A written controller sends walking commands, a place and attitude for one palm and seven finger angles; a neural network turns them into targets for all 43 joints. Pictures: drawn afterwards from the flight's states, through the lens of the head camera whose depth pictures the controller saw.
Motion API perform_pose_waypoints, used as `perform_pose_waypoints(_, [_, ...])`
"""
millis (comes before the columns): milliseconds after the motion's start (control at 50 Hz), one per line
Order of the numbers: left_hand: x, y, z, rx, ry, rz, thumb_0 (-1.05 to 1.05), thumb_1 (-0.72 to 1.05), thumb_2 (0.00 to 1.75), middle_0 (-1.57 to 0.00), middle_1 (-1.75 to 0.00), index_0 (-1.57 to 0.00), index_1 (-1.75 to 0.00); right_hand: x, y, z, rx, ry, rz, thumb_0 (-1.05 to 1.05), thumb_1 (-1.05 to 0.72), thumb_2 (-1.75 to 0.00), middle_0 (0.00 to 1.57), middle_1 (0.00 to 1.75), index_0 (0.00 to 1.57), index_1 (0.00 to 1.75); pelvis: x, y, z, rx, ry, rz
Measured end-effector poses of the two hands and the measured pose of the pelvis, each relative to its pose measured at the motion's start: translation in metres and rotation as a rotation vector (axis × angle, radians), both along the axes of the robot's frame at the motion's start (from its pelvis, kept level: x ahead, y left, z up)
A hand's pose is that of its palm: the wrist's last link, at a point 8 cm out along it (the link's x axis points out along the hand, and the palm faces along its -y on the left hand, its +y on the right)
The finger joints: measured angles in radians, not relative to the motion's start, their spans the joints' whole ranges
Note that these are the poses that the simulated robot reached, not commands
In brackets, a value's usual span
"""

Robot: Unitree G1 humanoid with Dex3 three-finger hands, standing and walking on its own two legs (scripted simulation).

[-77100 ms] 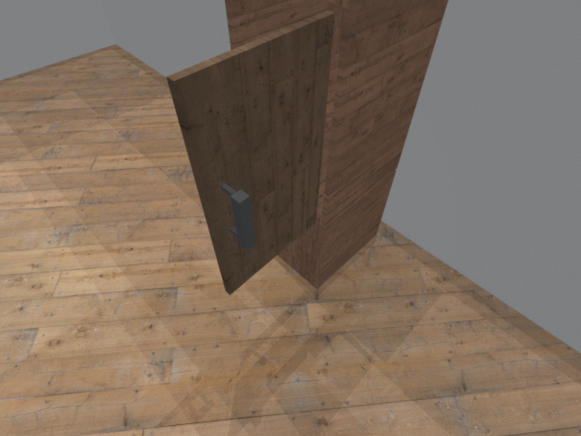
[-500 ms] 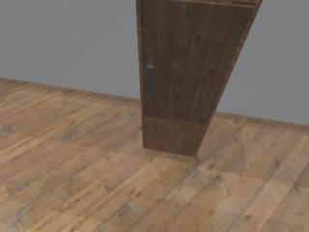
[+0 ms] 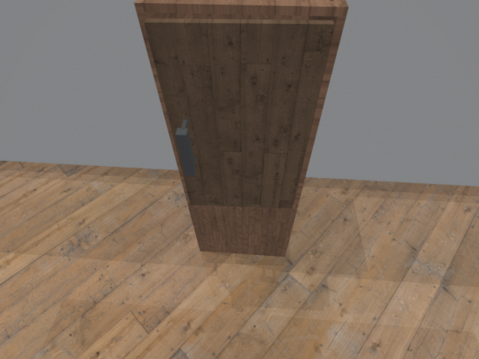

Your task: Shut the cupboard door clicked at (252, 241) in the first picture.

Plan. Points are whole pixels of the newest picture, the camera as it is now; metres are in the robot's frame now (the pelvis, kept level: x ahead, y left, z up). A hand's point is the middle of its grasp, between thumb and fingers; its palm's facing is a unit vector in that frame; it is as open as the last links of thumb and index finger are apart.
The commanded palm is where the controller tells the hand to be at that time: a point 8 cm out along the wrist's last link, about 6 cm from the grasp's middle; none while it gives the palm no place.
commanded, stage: take the last steps up to it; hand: left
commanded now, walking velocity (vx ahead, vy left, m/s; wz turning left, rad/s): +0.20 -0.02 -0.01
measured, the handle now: (188, 147) +0.60 +0.15 -0.04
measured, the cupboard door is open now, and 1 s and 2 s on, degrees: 2 2 2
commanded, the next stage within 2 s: come to a stop and stand still in 0.12 s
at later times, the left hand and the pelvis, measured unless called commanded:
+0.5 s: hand out of the picture +0.14 +0.17 -0.18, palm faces +0.05 -0.98 -0.20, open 7.4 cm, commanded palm none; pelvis +0.12 -0.02 +0.00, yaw +0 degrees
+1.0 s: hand out of the picture +0.15 +0.18 -0.17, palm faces +0.05 -0.96 -0.26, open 7.4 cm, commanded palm none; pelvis +0.10 -0.02 -0.01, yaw +2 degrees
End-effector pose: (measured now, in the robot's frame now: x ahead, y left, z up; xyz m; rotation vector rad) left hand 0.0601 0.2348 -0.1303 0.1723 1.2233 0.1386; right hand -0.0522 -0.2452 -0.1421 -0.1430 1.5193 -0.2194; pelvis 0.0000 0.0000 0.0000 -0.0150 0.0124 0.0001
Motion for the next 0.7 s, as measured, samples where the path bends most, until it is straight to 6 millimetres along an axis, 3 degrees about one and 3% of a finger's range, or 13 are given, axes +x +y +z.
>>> perform_pose_waypoints(120, [-0.009, -0.015, -0.004, -0.024, 0.11, 0.039, 0.0, 0.93, 0.9, -0.2, -0.3, -0.2, -0.3, 0.092, -0.006, 0.012, -0.009, -0.148, 0.046, 0.01, -0.91, -0.9, 0.2, 0.3, 0.2, 0.3, 0.038, -0.007, 0.008, -0.001, 0.009, 0.009])
perform_pose_waypoints(240, [-0.007, -0.019, -0.026, -0.075, 0.211, 0.084, 0.0, 0.92, 0.9, -0.2, -0.3, -0.2, -0.3, 0.186, 0.014, 0.01, -0.006, -0.285, 0.111, 0.01, -0.91, -0.9, 0.2, 0.3, 0.2, 0.3, 0.082, 0.001, -0.004, -0.026, -0.008, 0.004])
perform_pose_waypoints(300, [0.004, -0.019, -0.034, -0.077, 0.247, 0.087, 0.01, 0.92, 0.9, -0.2, -0.3, -0.2, -0.3, 0.214, 0.025, 0.009, -0.009, -0.319, 0.13, 0.01, -0.91, -0.9, 0.2, 0.3, 0.2, 0.3, 0.099, 0.002, -0.008, 0.001, -0.014, -0.007])
perform_pose_waypoints(400, [0.04, -0.021, -0.023, -0.062, 0.222, 0.084, 0.01, 0.91, 0.9, -0.2, -0.3, -0.2, -0.29, 0.237, 0.024, 0.012, -0.017, -0.303, 0.131, -0.01, -0.93, -0.9, 0.21, 0.3, 0.2, 0.3, 0.111, 0.0, 0.001, 0.005, -0.013, -0.007])
perform_pose_waypoints(520, [0.08, -0.02, -0.012, -0.001, 0.133, 0.067, 0.0, 0.91, 0.9, -0.2, -0.3, -0.2, -0.3, 0.247, -0.002, 0.006, -0.004, -0.269, 0.115, 0.0, -0.92, -0.9, 0.21, 0.3, 0.21, 0.3, 0.118, -0.02, 0.001, 0.011, -0.013, -0.007])
perform_pose_waypoints(600, [0.094, -0.025, -0.009, 0.058, 0.086, 0.052, 0.0, 0.91, 0.9, -0.2, -0.3, -0.2, -0.3, 0.249, -0.029, -0.005, 0.007, -0.265, 0.086, 0.0, -0.91, -0.9, 0.21, 0.3, 0.21, 0.3, 0.121, -0.04, -0.007, 0.03, -0.01, -0.006])
perform_pose_waypoints(700, [0.101, -0.035, 0.004, 0.075, 0.069, 0.035, 0.0, 0.91, 0.9, -0.2, -0.3, -0.2, -0.3, 0.245, -0.051, -0.001, -0.006, -0.244, 0.073, 0.01, -0.91, -0.9, 0.2, 0.3, 0.2, 0.3, 0.119, -0.047, 0.0, 0.038, -0.008, -0.002])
